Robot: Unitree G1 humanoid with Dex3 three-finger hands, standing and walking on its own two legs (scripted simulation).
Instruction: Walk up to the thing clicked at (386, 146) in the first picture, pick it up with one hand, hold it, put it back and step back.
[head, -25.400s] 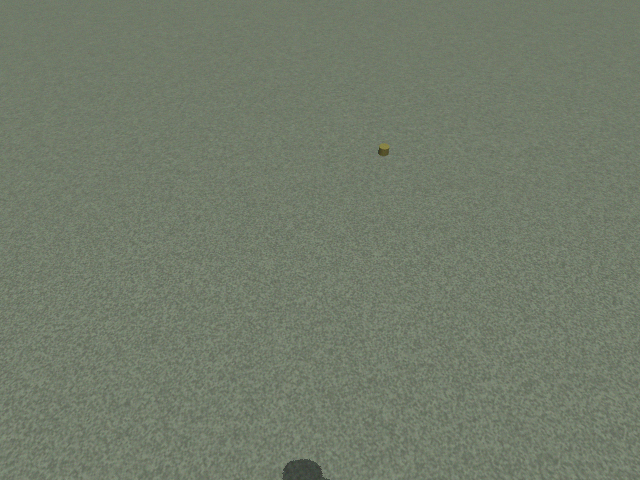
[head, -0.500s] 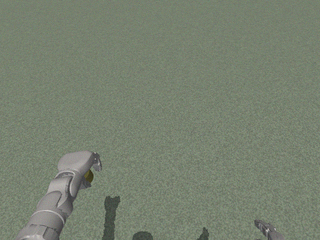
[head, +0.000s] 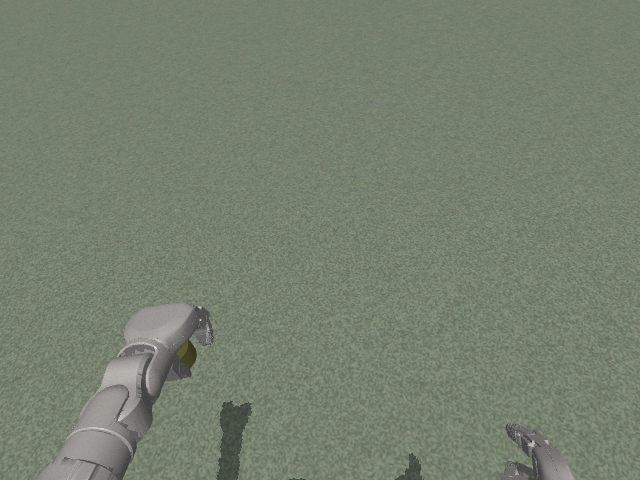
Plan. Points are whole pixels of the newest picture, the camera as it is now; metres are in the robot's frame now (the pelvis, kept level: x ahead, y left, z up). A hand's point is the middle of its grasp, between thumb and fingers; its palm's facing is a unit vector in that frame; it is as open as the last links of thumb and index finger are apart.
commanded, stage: hold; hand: left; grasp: from above
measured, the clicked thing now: (175, 352) +0.32 +0.24 -0.07
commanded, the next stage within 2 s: crouch in 1.04 s
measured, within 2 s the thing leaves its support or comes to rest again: neither
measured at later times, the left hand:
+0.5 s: hand (169, 360) +0.28 +0.23 -0.02, palm faces -0.42 -0.06 -0.90, open 6.5 cm
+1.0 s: hand (169, 360) +0.28 +0.23 -0.02, palm faces -0.43 -0.06 -0.90, open 6.3 cm
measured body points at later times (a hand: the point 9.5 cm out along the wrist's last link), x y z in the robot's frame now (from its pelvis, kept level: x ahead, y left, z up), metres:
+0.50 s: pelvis -0.01 +0.00 +0.01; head +0.00 -0.02 +0.46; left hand +0.30 +0.23 +0.04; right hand +0.15 -0.25 -0.11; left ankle +0.01 +0.14 -0.73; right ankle +0.00 -0.14 -0.73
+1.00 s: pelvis -0.01 +0.00 +0.01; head +0.00 -0.02 +0.46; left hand +0.30 +0.23 +0.04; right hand +0.15 -0.25 -0.11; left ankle +0.01 +0.14 -0.73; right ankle +0.00 -0.14 -0.73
